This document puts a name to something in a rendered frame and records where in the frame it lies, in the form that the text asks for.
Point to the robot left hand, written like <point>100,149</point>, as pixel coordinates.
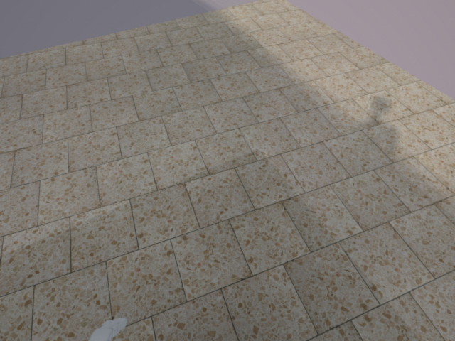
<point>108,330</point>

